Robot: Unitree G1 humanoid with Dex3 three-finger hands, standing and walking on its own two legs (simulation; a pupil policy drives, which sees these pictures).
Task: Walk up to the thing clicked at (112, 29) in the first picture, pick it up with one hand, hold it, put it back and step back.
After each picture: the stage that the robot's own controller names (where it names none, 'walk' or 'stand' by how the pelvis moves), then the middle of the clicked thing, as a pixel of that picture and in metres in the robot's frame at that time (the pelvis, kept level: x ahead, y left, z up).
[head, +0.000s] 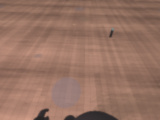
stand; (111, 33) +2.22 -0.54 -0.65
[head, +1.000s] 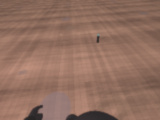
walk; (97, 38) +2.13 -0.05 -0.63
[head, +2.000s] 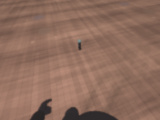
walk; (79, 45) +1.49 +0.28 -0.64
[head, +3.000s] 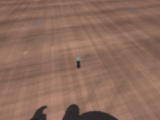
walk; (78, 63) +0.99 +0.25 -0.65
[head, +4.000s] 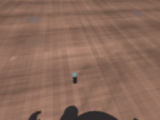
walk; (74, 78) +0.62 +0.20 -0.62
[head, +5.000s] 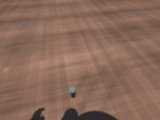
stand; (72, 92) +0.41 +0.19 -0.63
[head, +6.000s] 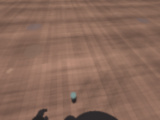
stand; (73, 98) +0.38 +0.16 -0.65
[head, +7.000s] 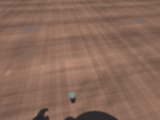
stand; (72, 98) +0.39 +0.19 -0.66
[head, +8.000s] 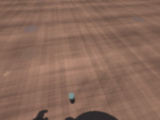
stand; (72, 98) +0.38 +0.19 -0.66
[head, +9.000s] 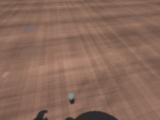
stand; (71, 98) +0.37 +0.20 -0.66
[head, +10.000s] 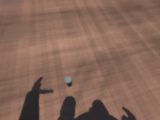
go down; (69, 82) +0.40 +0.19 -0.55
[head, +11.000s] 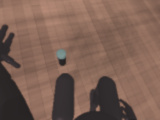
go down; (62, 58) +0.46 +0.22 -0.26
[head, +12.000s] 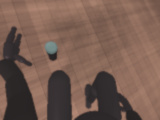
close in; (52, 52) +0.45 +0.23 -0.21
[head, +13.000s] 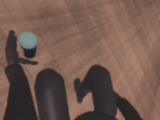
close; (29, 48) +0.44 +0.27 -0.16
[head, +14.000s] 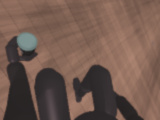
lift; (27, 48) +0.43 +0.27 -0.16
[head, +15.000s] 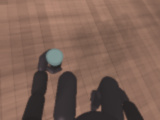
lift; (55, 62) +0.35 +0.24 -0.03
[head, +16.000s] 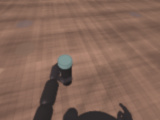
hold; (66, 72) +0.31 +0.15 +0.09
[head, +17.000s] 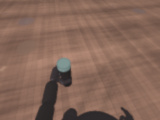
hold; (65, 74) +0.31 +0.16 +0.05
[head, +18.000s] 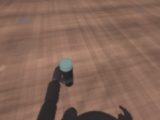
crouch; (67, 74) +0.32 +0.15 +0.03
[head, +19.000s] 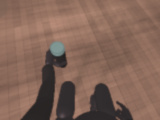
crouch; (60, 57) +0.42 +0.19 -0.04
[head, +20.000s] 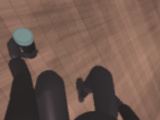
lower; (28, 46) +0.44 +0.27 -0.17
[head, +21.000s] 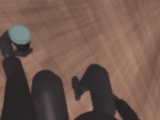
lower; (21, 44) +0.45 +0.28 -0.17
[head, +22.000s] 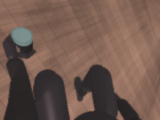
lower; (25, 46) +0.44 +0.28 -0.17
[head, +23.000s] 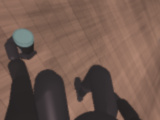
lower; (26, 47) +0.44 +0.27 -0.17
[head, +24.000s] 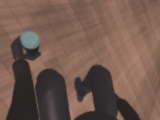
loosen; (31, 48) +0.43 +0.26 -0.16
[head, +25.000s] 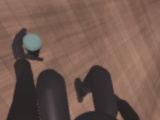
withdraw; (33, 49) +0.43 +0.25 -0.17
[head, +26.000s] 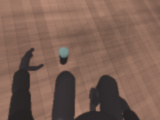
walk; (63, 57) +0.45 +0.21 -0.23
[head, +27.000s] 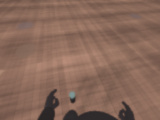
stand; (72, 97) +0.38 +0.16 -0.59
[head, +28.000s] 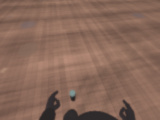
stand; (72, 96) +0.39 +0.17 -0.60
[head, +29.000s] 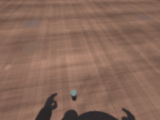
stand; (74, 95) +0.39 +0.16 -0.61
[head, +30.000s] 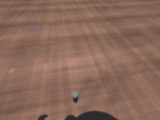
walk; (75, 97) +0.40 +0.16 -0.66
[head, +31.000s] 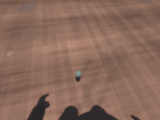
walk; (78, 76) +0.54 +0.12 -0.63
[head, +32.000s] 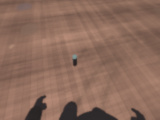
walk; (74, 60) +0.83 +0.22 -0.63
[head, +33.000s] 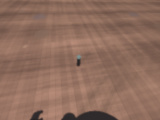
stand; (78, 61) +1.03 +0.19 -0.64
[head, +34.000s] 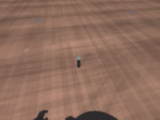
stand; (78, 62) +1.02 +0.21 -0.66
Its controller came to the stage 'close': yes
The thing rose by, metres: 0.69
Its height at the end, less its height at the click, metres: +0.00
